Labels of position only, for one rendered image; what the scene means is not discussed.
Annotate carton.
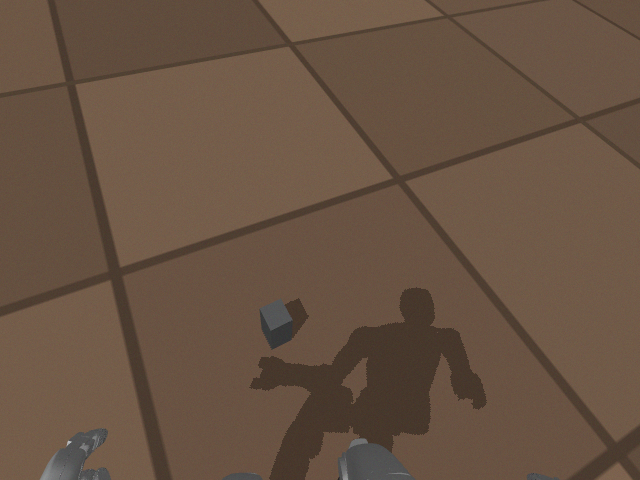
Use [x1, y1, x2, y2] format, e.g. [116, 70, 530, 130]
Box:
[259, 299, 293, 350]

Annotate left robot hand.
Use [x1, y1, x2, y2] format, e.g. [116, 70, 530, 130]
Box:
[40, 428, 111, 480]

